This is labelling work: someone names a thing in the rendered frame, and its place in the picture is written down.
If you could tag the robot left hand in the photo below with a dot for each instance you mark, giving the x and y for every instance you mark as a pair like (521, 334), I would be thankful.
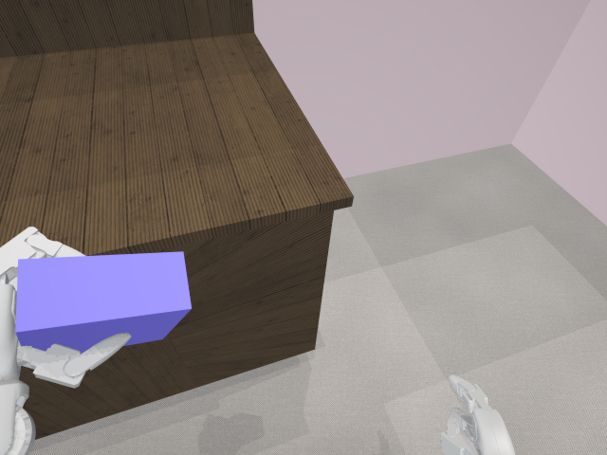
(59, 364)

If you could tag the sponge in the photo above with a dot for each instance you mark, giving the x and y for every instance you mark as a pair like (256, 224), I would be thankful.
(79, 301)

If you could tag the robot left forearm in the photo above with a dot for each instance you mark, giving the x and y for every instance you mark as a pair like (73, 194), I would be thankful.
(17, 428)

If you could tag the table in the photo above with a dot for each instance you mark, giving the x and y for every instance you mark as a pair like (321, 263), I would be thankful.
(148, 126)

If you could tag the robot right hand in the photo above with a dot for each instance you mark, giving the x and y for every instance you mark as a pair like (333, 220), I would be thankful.
(486, 432)

